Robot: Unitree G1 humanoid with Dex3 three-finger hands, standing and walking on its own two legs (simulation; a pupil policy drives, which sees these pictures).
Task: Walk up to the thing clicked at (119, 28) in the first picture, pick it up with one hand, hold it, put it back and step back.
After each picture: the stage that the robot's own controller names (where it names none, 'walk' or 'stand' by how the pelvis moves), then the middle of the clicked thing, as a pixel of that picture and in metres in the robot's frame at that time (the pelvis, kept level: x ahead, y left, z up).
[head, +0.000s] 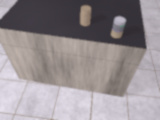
stand; (118, 27) +0.82 -0.21 -0.10
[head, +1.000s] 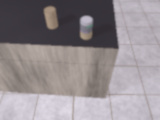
rise first; (86, 28) +0.74 +0.02 -0.07
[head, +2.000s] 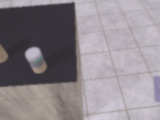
stand; (36, 60) +0.50 +0.25 -0.08
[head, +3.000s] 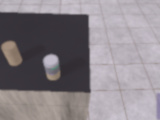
stand; (52, 67) +0.49 +0.16 -0.10
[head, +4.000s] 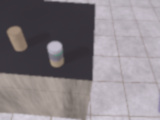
stand; (56, 54) +0.54 +0.14 -0.09
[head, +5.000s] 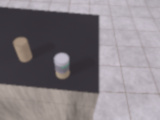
stand; (62, 66) +0.50 +0.11 -0.10
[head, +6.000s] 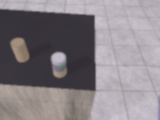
stand; (59, 65) +0.52 +0.12 -0.11
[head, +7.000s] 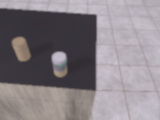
stand; (59, 64) +0.52 +0.12 -0.11
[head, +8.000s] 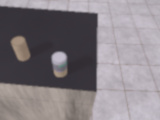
stand; (59, 64) +0.51 +0.12 -0.11
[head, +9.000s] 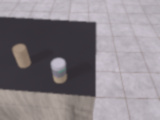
rise first; (59, 70) +0.51 +0.14 -0.10
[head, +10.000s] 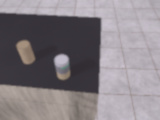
go down; (62, 67) +0.51 +0.13 -0.10
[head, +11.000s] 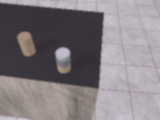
go down; (63, 60) +0.53 +0.12 -0.09
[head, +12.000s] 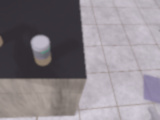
go down; (41, 51) +0.50 +0.13 -0.04
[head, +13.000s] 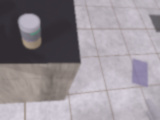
close in; (30, 32) +0.53 +0.13 -0.02
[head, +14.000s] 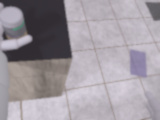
close; (14, 27) +0.53 +0.15 +0.01
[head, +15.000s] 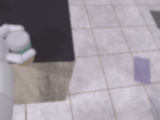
lift; (21, 49) +0.46 +0.15 +0.00
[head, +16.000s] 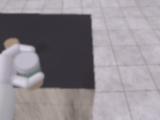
lift; (29, 71) +0.33 +0.17 +0.12
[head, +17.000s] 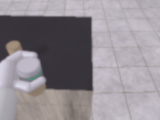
hold; (32, 77) +0.32 +0.17 +0.11
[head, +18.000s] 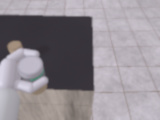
hold; (33, 76) +0.31 +0.16 +0.11
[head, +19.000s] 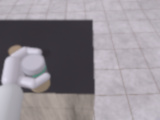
crouch; (36, 73) +0.33 +0.15 +0.11
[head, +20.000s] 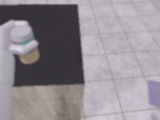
crouch; (25, 44) +0.45 +0.17 +0.10
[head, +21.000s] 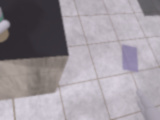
lower; out of the picture +0.53 +0.19 +0.01
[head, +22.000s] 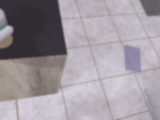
lower; out of the picture +0.52 +0.18 +0.01
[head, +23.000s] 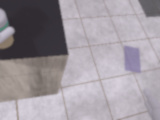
lower; out of the picture +0.52 +0.18 +0.01
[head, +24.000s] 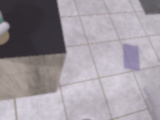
lower; out of the picture +0.53 +0.19 +0.01
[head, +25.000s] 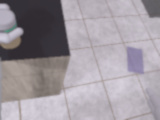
loosen; (6, 30) +0.52 +0.16 +0.01
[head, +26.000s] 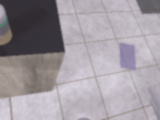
rise; out of the picture +0.52 +0.17 +0.01
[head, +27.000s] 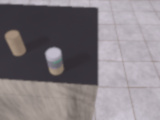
sink last; (55, 61) +0.50 +0.15 -0.06
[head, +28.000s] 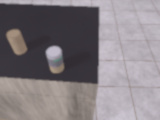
stand; (55, 60) +0.51 +0.16 -0.05
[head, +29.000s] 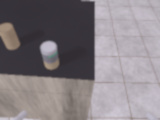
stand; (50, 55) +0.51 +0.16 -0.04
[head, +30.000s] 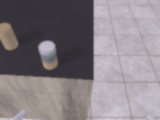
stand; (48, 55) +0.51 +0.16 -0.04
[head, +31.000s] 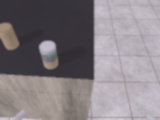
stand; (49, 55) +0.51 +0.16 -0.04
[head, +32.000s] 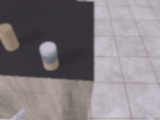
stand; (49, 56) +0.50 +0.16 -0.04
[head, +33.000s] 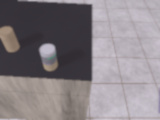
stand; (49, 57) +0.51 +0.16 -0.06
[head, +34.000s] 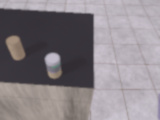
walk; (53, 66) +0.51 +0.15 -0.10
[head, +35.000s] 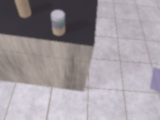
walk; (58, 23) +0.70 +0.14 -0.09
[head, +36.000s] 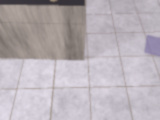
walk; out of the picture +0.99 +0.23 -0.07
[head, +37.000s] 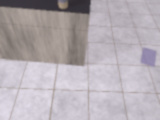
stand; out of the picture +1.08 +0.16 -0.09
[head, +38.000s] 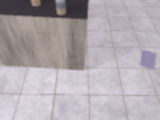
stand; (60, 5) +1.08 +0.16 -0.10
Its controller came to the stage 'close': yes
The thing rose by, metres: 0.21
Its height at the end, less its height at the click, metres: +0.00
